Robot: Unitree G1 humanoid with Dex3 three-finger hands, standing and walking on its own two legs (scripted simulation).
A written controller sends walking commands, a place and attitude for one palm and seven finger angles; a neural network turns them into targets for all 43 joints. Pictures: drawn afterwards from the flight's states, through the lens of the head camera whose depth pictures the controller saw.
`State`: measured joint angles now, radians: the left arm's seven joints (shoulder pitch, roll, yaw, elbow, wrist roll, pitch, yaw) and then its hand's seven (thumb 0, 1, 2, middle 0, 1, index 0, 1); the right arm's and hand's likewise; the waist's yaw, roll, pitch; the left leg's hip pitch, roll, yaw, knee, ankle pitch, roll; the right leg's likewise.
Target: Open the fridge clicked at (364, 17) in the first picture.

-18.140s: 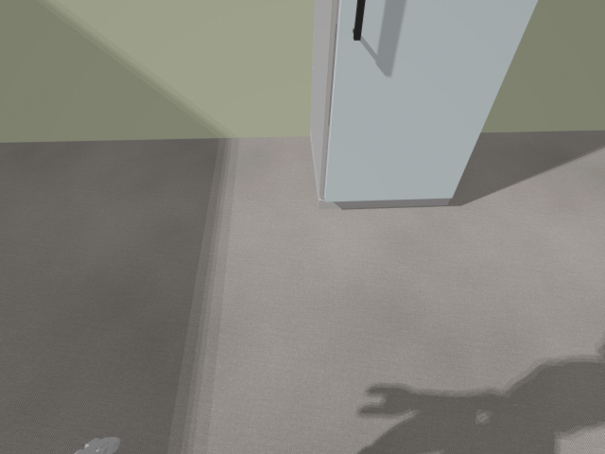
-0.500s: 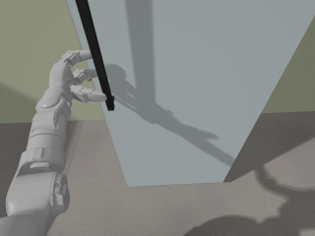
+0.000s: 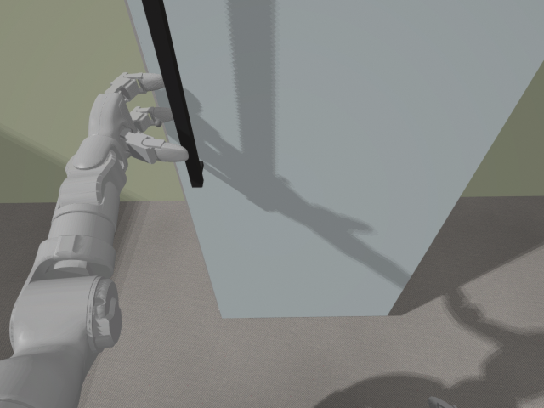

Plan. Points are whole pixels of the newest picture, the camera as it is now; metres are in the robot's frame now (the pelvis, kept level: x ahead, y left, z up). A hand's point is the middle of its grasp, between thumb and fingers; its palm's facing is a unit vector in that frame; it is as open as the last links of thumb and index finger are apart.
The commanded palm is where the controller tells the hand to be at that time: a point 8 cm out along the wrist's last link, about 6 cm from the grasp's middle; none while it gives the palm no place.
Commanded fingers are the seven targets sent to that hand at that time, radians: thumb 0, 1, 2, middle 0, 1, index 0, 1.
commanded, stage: feel for the door with the fingertips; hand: left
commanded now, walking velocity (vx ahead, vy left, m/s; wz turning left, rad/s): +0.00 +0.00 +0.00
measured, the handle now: (170, 55) +0.51 +0.15 +0.28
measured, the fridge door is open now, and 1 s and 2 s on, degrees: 0 0 0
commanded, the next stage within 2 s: slide the fingers in behind the handle in 0.08 s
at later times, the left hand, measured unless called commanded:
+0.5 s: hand (163, 123) +0.46 +0.17 +0.20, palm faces +0.04 -1.00 +0.02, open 13.9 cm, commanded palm +0.43 +0.23 +0.20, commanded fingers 0.00 -0.50 0.30 -0.30 -1.20 -0.30 -1.20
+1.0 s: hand (172, 123) +0.46 +0.16 +0.20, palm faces +0.04 -1.00 +0.03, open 14.0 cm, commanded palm +0.43 +0.20 +0.20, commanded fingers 0.00 -0.50 0.30 -0.30 -1.20 -0.30 -1.20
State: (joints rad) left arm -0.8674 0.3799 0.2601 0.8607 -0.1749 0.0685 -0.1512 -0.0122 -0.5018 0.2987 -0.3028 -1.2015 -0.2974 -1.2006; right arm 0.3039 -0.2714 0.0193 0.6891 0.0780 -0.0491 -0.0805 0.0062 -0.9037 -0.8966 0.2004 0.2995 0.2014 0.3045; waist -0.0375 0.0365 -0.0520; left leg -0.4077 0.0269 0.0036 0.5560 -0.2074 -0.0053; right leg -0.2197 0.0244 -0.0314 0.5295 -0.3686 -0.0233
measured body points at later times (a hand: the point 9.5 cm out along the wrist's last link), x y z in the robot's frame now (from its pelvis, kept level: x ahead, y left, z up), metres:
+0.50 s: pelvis -0.01 +0.00 +0.00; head +0.00 +0.00 +0.45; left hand +0.45 +0.22 +0.20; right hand +0.06 -0.26 -0.12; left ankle +0.05 +0.13 -0.73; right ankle -0.06 -0.10 -0.73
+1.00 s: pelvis +0.00 +0.01 +0.00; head +0.01 +0.00 +0.45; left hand +0.45 +0.21 +0.20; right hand +0.09 -0.25 -0.11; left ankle +0.05 +0.13 -0.73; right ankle -0.06 -0.10 -0.73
